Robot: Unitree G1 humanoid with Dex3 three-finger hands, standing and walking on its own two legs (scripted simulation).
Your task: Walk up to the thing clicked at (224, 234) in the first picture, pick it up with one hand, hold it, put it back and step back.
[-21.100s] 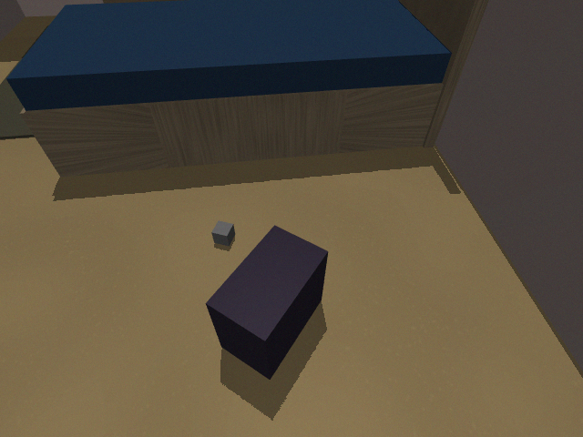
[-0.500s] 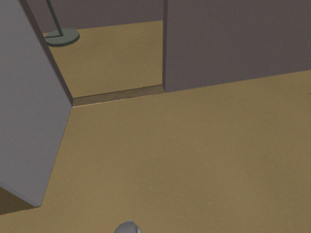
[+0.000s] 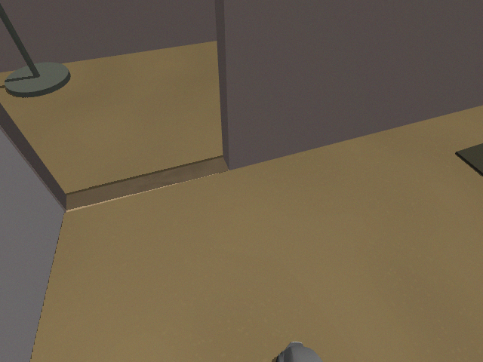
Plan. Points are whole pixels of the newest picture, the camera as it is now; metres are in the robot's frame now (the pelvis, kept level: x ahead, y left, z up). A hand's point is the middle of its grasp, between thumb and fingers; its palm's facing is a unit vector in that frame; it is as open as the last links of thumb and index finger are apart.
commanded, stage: walk up
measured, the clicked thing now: out of the picture -0.40 -0.99 -0.73
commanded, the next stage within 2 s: none
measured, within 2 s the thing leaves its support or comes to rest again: neither
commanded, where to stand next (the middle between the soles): +0.55 +0.01 m, yaw +1 degrees
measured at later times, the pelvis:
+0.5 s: pelvis +0.18 -0.01 +0.00, yaw +1 degrees
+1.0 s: pelvis +0.36 +0.09 +0.00, yaw -25 degrees
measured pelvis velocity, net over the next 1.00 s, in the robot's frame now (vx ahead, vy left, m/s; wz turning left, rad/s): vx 0.36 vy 0.09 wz -0.44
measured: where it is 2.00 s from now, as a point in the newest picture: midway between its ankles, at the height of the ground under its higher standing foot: (215, 290)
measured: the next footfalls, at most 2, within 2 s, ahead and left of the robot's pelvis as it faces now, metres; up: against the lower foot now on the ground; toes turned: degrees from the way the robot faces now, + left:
right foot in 0.08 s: +0.21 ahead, -0.13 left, +0.00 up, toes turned -4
left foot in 0.58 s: +0.36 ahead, +0.13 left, +0.00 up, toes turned -6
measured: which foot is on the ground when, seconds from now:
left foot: down 0.00-0.12, up 0.14-0.56, down 0.58-1.00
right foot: up 0.00-0.06, down 0.08-0.62, up 0.64-1.00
